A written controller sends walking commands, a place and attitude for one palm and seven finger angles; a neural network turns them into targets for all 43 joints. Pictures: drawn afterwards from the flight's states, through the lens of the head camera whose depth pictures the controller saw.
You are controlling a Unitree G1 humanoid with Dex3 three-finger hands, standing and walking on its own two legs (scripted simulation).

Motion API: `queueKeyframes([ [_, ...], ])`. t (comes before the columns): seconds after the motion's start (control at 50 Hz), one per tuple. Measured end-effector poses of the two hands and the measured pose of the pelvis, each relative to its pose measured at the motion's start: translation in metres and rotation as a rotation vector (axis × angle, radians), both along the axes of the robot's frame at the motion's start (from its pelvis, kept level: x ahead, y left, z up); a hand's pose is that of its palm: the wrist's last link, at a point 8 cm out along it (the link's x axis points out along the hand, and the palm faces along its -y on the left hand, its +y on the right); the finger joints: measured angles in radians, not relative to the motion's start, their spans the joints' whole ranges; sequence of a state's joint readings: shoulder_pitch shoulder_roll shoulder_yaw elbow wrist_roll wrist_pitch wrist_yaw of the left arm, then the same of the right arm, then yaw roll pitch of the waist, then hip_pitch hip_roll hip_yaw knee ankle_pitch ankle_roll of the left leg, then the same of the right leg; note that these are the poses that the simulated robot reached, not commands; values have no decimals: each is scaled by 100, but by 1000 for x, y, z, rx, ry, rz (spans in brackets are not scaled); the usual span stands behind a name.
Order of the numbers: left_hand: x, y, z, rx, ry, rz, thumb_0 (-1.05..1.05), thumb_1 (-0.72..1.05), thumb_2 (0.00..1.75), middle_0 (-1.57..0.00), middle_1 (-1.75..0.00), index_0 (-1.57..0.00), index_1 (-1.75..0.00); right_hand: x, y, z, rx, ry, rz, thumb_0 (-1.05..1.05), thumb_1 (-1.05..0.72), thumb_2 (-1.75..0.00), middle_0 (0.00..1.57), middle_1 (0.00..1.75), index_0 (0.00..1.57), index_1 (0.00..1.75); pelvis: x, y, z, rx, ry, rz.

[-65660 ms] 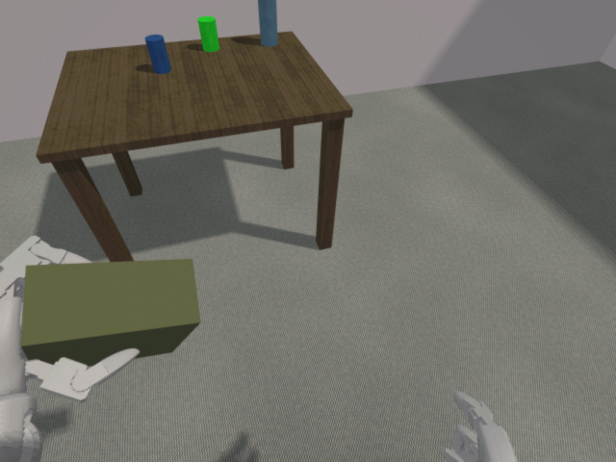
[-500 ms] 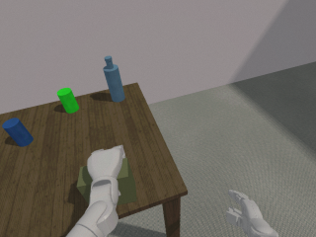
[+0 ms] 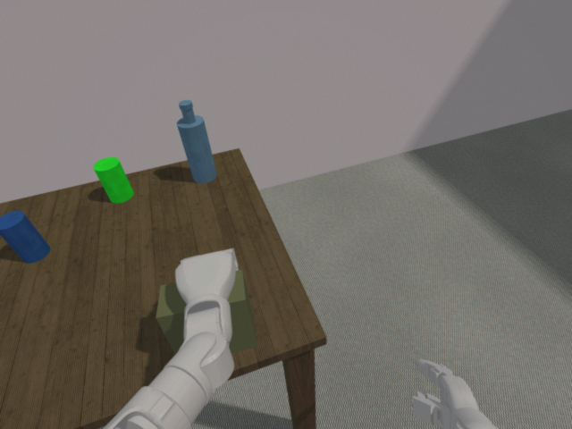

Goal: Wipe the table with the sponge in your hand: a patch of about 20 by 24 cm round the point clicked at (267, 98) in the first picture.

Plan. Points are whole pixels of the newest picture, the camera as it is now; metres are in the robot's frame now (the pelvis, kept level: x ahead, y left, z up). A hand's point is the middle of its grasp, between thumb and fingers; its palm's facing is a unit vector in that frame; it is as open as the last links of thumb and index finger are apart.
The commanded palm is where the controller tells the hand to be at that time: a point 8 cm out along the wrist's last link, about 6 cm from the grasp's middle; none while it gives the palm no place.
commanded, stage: wipe forward along the third lane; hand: left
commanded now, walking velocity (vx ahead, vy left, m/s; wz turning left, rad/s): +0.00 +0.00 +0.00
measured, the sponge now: (213, 325) +0.30 +0.18 -0.05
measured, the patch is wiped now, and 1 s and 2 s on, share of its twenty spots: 0.95 1.00 1.00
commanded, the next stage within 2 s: wipe back along the third lane in 1.44 s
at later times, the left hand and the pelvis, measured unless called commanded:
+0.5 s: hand (219, 271) +0.37 +0.17 +0.02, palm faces -0.08 -0.05 -1.00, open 10.5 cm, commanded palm +0.34 +0.17 +0.05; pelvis +0.01 -0.01 +0.00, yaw -1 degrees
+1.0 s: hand (210, 250) +0.41 +0.20 +0.02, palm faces -0.09 -0.05 -1.00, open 10.5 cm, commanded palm +0.39 +0.20 +0.05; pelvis +0.00 +0.01 -0.01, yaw -1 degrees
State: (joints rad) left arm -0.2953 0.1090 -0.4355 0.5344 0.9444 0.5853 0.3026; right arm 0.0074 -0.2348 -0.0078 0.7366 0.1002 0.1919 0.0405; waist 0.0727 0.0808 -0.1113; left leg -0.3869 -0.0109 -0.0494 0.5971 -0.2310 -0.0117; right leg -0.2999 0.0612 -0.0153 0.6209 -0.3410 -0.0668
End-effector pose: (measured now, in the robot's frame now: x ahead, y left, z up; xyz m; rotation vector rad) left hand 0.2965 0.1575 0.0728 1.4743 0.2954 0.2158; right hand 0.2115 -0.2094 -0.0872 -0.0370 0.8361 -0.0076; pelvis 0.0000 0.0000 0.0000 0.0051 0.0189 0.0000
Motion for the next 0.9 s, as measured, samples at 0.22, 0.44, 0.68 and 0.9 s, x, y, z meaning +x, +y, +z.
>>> queueKeyframes([
  [0.22,26,0,1,30,20,20,-1,-58,105,-70,-136,-75,-129,-19,-24,-11,-49,59,-57,1,-91,-90,20,30,20,30,-1,-8,-1,3,34,-2],
  [0.44,50,5,0,41,42,45,0,-59,105,-71,-135,-76,-129,-44,-42,-24,-78,140,-114,1,-91,-90,20,30,20,30,5,-12,-3,4,74,-13],
  [0.68,63,15,0,30,35,48,0,-59,106,-71,-135,-76,-129,-56,-45,-26,-93,165,-146,1,-91,-90,20,30,20,30,5,-9,-4,1,94,-21],
  [0.9,84,26,1,49,49,46,0,-59,106,-71,-136,-76,-130,-69,-37,-31,-109,200,-159,1,-91,-90,20,30,20,30,1,1,-6,-10,123,-16],
])
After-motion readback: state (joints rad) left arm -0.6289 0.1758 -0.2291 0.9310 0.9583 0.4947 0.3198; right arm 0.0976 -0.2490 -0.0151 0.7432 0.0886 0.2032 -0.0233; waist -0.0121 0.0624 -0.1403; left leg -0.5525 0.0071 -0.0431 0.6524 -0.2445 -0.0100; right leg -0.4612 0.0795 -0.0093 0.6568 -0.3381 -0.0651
